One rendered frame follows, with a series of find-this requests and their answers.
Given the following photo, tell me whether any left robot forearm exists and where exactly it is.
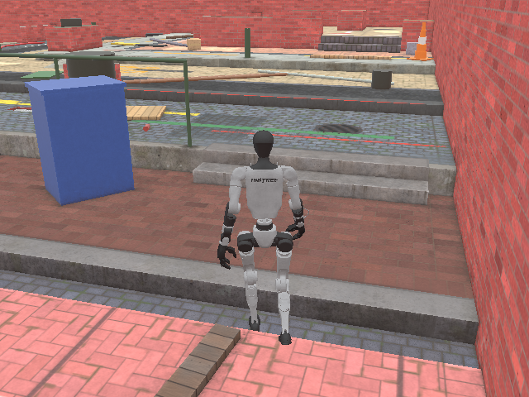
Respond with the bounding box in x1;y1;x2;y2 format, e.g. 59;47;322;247
219;202;236;246

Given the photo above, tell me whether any left robot shin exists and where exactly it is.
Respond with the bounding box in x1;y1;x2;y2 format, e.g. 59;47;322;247
244;271;258;324

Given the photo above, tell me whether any right robot forearm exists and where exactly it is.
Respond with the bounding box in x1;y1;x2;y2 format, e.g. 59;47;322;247
292;199;304;227

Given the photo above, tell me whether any right robot hand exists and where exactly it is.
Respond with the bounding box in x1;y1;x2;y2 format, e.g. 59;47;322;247
286;223;305;240

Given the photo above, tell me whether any left robot upper arm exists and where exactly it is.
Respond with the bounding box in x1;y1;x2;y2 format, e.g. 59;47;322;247
228;166;247;214

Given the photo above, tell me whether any left robot hand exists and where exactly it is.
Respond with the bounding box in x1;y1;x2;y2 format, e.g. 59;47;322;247
217;244;236;269

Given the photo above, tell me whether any left robot thigh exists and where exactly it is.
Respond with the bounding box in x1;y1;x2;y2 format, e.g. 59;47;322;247
237;231;258;285

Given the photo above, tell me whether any right robot upper arm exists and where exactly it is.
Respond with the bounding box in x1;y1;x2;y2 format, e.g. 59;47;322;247
281;165;302;210

